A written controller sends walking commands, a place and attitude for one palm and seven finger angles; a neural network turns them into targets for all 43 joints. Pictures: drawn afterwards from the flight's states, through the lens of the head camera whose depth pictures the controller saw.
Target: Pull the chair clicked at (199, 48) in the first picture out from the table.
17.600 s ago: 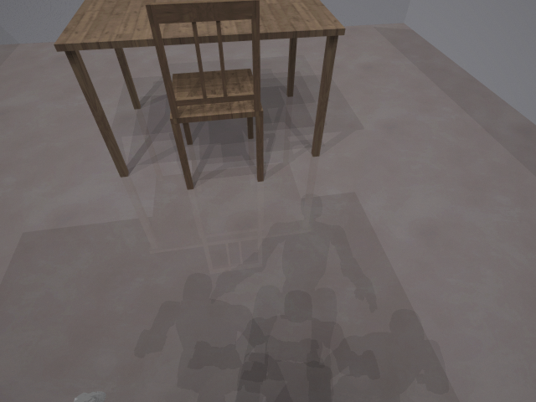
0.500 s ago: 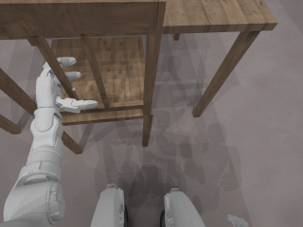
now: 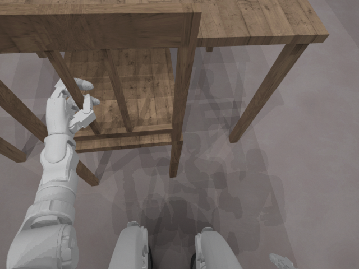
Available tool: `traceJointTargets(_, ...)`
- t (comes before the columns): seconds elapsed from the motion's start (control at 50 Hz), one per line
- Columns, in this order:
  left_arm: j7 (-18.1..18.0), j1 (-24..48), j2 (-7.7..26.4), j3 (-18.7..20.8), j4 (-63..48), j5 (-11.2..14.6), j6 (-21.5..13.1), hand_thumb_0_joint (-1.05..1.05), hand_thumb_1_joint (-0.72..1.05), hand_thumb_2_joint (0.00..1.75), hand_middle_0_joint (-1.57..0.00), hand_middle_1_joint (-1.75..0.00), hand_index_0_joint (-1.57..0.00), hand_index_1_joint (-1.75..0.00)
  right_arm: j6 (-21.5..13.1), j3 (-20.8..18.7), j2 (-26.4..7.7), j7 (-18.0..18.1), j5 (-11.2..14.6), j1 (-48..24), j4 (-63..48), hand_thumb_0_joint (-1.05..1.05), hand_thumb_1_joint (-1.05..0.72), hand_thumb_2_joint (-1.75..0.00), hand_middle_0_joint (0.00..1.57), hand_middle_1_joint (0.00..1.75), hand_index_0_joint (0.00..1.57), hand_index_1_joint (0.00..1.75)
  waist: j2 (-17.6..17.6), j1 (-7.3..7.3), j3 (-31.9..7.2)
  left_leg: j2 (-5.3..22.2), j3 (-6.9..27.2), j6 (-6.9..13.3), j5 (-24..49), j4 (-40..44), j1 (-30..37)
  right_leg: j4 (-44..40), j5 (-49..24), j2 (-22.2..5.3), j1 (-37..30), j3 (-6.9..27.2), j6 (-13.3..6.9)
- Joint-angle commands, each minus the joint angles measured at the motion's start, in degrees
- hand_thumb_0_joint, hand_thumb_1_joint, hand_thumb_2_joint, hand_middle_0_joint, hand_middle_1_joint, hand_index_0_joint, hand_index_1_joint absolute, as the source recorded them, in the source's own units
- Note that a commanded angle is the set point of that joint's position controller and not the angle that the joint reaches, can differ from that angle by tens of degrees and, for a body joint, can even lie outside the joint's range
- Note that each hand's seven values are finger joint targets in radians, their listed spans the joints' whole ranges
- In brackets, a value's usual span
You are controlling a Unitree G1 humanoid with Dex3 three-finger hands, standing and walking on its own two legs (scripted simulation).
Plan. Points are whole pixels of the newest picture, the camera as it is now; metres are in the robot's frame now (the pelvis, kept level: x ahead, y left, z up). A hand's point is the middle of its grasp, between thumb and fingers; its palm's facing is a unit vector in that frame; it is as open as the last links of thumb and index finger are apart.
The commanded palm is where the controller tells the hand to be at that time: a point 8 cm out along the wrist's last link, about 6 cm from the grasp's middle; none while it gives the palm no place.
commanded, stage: hook a spindle and tug to test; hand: left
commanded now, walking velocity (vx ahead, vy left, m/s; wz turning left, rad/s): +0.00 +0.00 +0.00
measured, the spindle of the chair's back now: (80, 100) +0.48 +0.21 +0.03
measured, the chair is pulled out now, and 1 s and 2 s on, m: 0.00 0.04 0.16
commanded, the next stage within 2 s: step backward, pulling the chair out in 0.48 s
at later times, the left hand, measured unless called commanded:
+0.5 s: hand (92, 122) +0.42 +0.18 +0.03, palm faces +0.10 -0.99 -0.03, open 5.1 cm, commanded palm +0.38 +0.23 +0.03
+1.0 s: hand (97, 124) +0.41 +0.16 +0.05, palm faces +0.05 -0.99 -0.15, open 4.8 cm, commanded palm +0.38 +0.21 +0.05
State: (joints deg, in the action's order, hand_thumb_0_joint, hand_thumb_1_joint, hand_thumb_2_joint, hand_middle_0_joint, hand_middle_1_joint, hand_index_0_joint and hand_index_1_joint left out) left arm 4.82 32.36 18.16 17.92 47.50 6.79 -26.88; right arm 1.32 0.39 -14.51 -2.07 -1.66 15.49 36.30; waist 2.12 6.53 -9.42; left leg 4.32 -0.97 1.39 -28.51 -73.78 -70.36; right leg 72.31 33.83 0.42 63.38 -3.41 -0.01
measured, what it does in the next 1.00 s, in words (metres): rises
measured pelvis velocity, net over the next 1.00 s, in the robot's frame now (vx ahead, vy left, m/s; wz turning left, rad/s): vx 0.03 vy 0.01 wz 0.00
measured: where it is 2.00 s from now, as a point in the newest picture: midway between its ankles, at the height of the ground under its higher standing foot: outside the picture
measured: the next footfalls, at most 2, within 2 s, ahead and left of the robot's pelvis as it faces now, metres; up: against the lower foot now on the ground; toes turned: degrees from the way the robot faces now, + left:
left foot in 1.94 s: +0.00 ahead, +0.12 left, +0.00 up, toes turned +2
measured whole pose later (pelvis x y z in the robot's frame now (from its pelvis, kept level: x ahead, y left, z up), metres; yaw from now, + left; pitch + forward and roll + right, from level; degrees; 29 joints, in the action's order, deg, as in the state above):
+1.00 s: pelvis +0.03 +0.01 +0.11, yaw +0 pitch +9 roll -2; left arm -4.6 26.7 13.7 5.5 54.2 3.5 -11.2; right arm 7.5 0.1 -13.8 4.9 1.9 15.0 36.1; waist -0.1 5.1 2.0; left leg 2.6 -4.4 1.9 -16.0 -37.3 -30.6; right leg 35.5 18.0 -0.1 25.3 -1.3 1.1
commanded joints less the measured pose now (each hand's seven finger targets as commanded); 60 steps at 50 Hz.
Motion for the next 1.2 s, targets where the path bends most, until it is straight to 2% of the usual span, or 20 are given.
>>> traceJointTargets(0.0, 1.10, 9.95, 9.47, 1.49, -14.57, 0.37, -4.39, 0.00, 0.90, 0.90, -0.50, -1.45, -0.50, -1.45, -1.52, -3.71, -9.45, 0.52, 0.42, 5.59, -5.49, 0.00, -0.90, -0.90, 0.20, 0.30, 0.20, 0.30, 3.95, -1.63, -27.83, -2.38, 3.58, -0.56, 22.70, 7.64, 29.21, -9.39, -22.63, 1.67, -7.77, 0.99, -1.99)
traceJointTargets(0.08, 1.25, 5.48, 8.46, 0.89, -16.22, 0.98, -3.75, 0.00, 0.90, 0.90, -0.50, -1.45, -0.50, -1.45, -1.53, -3.65, -9.23, 0.35, 0.74, 5.13, -6.46, 0.00, -0.90, -0.90, 0.20, 0.30, 0.20, 0.30, 2.49, -1.97, -26.61, -2.34, 3.30, -0.50, 23.31, 8.07, 28.31, -9.47, -23.91, 1.81, -9.22, 1.04, -1.96)
traceJointTargets(0.2, 0.64, -0.35, 6.79, -0.27, -22.43, 1.49, -3.48, 0.00, 0.90, 0.90, -0.50, -1.45, -0.50, -1.45, -1.77, -3.99, -8.87, -0.03, 0.73, 4.99, -7.27, 0.00, -0.90, -0.90, 0.20, 0.30, 0.20, 0.30, 4.22, -2.97, -28.29, -1.98, 3.37, -0.90, 29.15, 8.45, 31.96, -9.14, -27.59, 1.62, -10.37, 0.85, -1.92)
traceJointTargets(0.24, 0.52, -1.68, 4.51, -2.33, -22.90, 1.63, -3.10, 0.00, 0.90, 0.90, -0.50, -1.45, -0.50, -1.45, -1.72, -3.97, -8.57, -0.20, 0.83, 4.74, -7.39, 0.00, -0.90, -0.90, 0.20, 0.30, 0.20, 0.30, 2.61, -2.50, -26.22, -2.06, 3.28, -0.81, 27.97, 8.79, 30.75, -9.65, -27.35, 1.63, -10.94, 0.68, -1.77)
traceJointTargets(0.38, -0.14, -5.63, 3.93, -2.80, -24.86, 1.36, -2.94, 0.00, 0.90, 0.90, -0.50, -1.45, -0.50, -1.45, -1.85, -4.18, -8.50, -0.04, 0.80, 4.40, -7.41, 0.00, -0.90, -0.90, 0.20, 0.30, 0.20, 0.30, 2.29, -2.76, -25.87, -2.00, 3.26, -0.80, 30.17, 8.40, 31.30, -9.24, -28.77, 1.44, -11.01, 0.71, -1.73)
traceJointTargets(0.52, 0.17, -2.82, 4.86, -2.01, -24.34, 1.20, -2.95, 0.00, 0.90, 0.90, -0.50, -1.45, -0.50, -1.45, -1.89, -4.09, -8.47, 0.57, 0.69, 3.68, -6.86, 0.00, -0.90, -0.90, 0.20, 0.30, 0.20, 0.30, 1.13, -2.42, -25.28, -2.33, 2.98, -0.71, 27.59, 7.68, 29.31, -8.89, -28.62, 1.25, -11.14, 1.03, -1.70)
traceJointTargets(0.56, 0.48, 0.02, 3.00, -4.37, -27.05, 1.50, -3.06, 0.00, 0.90, 0.90, -0.50, -1.45, -0.50, -1.45, -2.05, -3.98, -8.15, 0.64, 0.75, 3.10, -7.18, 0.00, -0.90, -0.90, 0.20, 0.30, 0.20, 0.30, 3.24, -1.97, -26.68, -2.45, 2.91, -0.67, 27.60, 7.77, 30.82, -9.19, -28.68, 1.07, -11.17, 1.12, -1.62)
traceJointTargets(0.58, -5.47, 10.82, 18.32, -0.65, -33.28, -5.20, 3.77, 0.00, 0.90, 0.90, -0.50, -1.45, -0.50, -1.45, 2.25, -3.51, -7.74, 2.37, 3.74, 6.72, -10.80, 0.00, -0.90, -0.90, 0.20, 0.30, 0.20, 0.30, 8.55, -3.90, -37.26, -2.00, 0.82, 0.41, 26.43, 18.09, 51.61, -19.67, -31.85, -1.98, -28.98, 5.27, -2.68)
traceJointTargets(0.6, -7.80, 14.31, 16.40, -3.24, -40.28, -5.31, 6.58, 0.00, 0.90, 0.90, -0.50, -1.45, -0.50, -1.45, 3.08, -4.04, -7.01, 4.02, 4.40, 6.81, -11.91, 0.00, -0.90, -0.90, 0.20, 0.30, 0.20, 0.30, 10.79, -3.20, -38.20, -2.58, 0.92, 0.60, 29.89, 20.48, 55.62, -22.89, -40.33, -2.12, -33.84, 5.68, -2.06)
traceJointTargets(0.62, -9.44, 8.82, 14.57, -3.22, -35.46, -5.82, 9.80, 0.00, 0.90, 0.90, -0.50, -1.45, -0.50, -1.45, 3.65, -3.84, -6.70, 5.13, 4.62, 5.51, -11.75, 0.00, -0.90, -0.90, 0.20, 0.30, 0.20, 0.30, 10.52, -2.97, -35.25, -2.26, 1.60, 0.34, 33.20, 21.76, 55.15, -23.09, -43.01, -2.53, -33.88, 5.41, -1.80)
traceJointTargets(0.64, -10.27, 2.45, 10.46, -5.75, -28.01, -5.88, 13.00, 0.00, 0.90, 0.90, -0.50, -1.45, -0.50, -1.45, 4.39, -3.34, -6.11, 5.58, 4.66, 3.98, -10.98, 0.00, -0.90, -0.90, 0.20, 0.30, 0.20, 0.30, 7.84, -3.04, -29.46, -1.82, 2.11, 0.34, 29.85, 23.65, 50.27, -25.38, -40.46, -3.03, -34.33, 5.85, -1.20)
traceJointTargets(0.68, -11.43, 1.91, 6.76, -9.34, -19.08, -6.06, 16.46, 0.00, 0.90, 0.90, -0.50, -1.45, -0.50, -1.45, 5.50, -2.71, -6.70, 6.65, 5.04, 4.34, -9.37, 0.00, -0.90, -0.90, 0.20, 0.30, 0.20, 0.30, -1.37, -1.91, -20.37, -0.35, 3.10, 1.02, 26.96, 27.69, 48.06, -29.07, -39.84, -3.39, -36.82, 4.85, 0.01)
traceJointTargets(0.72, -12.04, 4.34, 6.94, -9.92, -13.52, -6.63, 17.61, 0.00, 0.90, 0.90, -0.50, -1.45, -0.50, -1.45, 5.98, -2.22, -7.09, 7.60, 4.80, 3.52, -7.81, 0.00, -0.90, -0.90, 0.20, 0.30, 0.20, 0.30, -0.44, -2.04, -15.17, 1.35, 3.64, 1.28, 34.03, 31.24, 49.01, -30.59, -42.85, -3.81, -37.59, 4.08, 0.49)
traceJointTargets(0.8, -11.75, 9.34, 6.85, -10.55, -7.19, -6.86, 15.38, 0.00, 0.90, 0.90, -0.50, -1.45, -0.50, -1.45, 5.80, -2.53, -7.21, 7.92, 4.21, 3.78, -5.55, 0.00, -0.90, -0.90, 0.20, 0.30, 0.20, 0.30, 7.30, -2.59, -15.23, 3.91, 4.84, 0.75, 49.28, 34.65, 57.84, -33.63, -45.20, -4.52, -39.72, 4.41, 0.70)
traceJointTargets(0.86, -10.84, 9.93, 4.71, -12.41, -4.08, -6.49, 14.11, 0.00, 0.90, 0.90, -0.50, -1.45, -0.50, -1.45, 5.36, -2.80, -7.01, 7.72, 3.92, 2.97, -5.05, 0.00, -0.90, -0.90, 0.20, 0.30, 0.20, 0.30, 11.49, -3.03, -13.29, 6.00, 7.50, 1.08, 50.34, 38.27, 61.73, -35.67, -33.77, -3.32, -39.12, 3.86, 0.39)
traceJointTargets(0.94, -10.19, 8.67, 3.85, -13.16, -3.46, -6.48, 13.21, 0.00, 0.90, 0.90, -0.50, -1.45, -0.50, -1.45, 4.40, -2.92, -7.02, 7.41, 3.46, 1.93, -4.53, 0.00, -0.90, -0.90, 0.20, 0.30, 0.20, 0.30, 14.24, -3.53, -11.89, 7.58, 8.58, 1.49, 52.95, 41.42, 66.03, -37.11, -27.39, -2.54, -39.32, 3.57, 0.06)
traceJointTargets(1.06, -9.53, 4.31, 4.01, -12.66, -7.58, -6.80, 12.24, 0.00, 0.90, 0.90, -0.50, -1.45, -0.50, -1.45, 3.67, -3.21, -6.88, 7.14, 3.22, 1.33, -4.70, 0.00, -0.90, -0.90, 0.20, 0.30, 0.20, 0.30, 9.06, -3.65, -15.90, 7.41, 6.34, 0.68, 58.10, 40.06, 69.48, -40.97, -40.38, -3.50, -44.59, 4.11, -0.26)
traceJointTargets(1.08, -9.67, 2.65, 5.80, -11.11, -6.84, -6.69, 12.50, 0.00, 0.90, 0.90, -0.50, -1.45, -0.50, -1.45, 3.78, -3.47, -7.31, 7.34, 3.32, 1.32, -4.71, 0.00, -0.90, -0.90, 0.20, 0.30, 0.20, 0.30, 7.13, -3.90, -16.26, 7.32, 6.05, 0.48, 57.07, 40.00, 68.27, -41.27, -43.77, -3.88, -46.27, 4.51, -0.34)
traceJointTargets(1.12, -9.64, 3.79, 4.80, -12.39, -8.02, -6.42, 12.30, 0.00, 0.90, 0.90, -0.50, -1.45, -0.50, -1.45, 3.66, -3.46, -6.91, 7.58, 3.72, 0.76, -4.89, 0.00, -0.90, -0.90, 0.20, 0.30, 0.20, 0.30, 5.25, -3.39, -16.86, 6.70, 4.38, -0.21, 52.30, 40.29, 66.54, -42.13, -49.46, -5.37, -48.90, 5.43, -0.61)
traceJointTargets(1.18, -10.21, 4.78, 7.11, -11.76, -7.05, -6.41, 12.38, 0.00, 0.90, 0.90, -0.50, -1.45, -0.50, -1.45, 3.39, -3.64, -7.55, 8.33, 4.05, 0.25, -4.40, 0.00, -0.90, -0.90, 0.20, 0.30, 0.20, 0.30, 5.41, -3.29, -15.70, 5.58, 3.13, -0.69, 44.46, 41.34, 63.71, -42.99, -51.15, -7.05, -50.38, 6.66, -0.81)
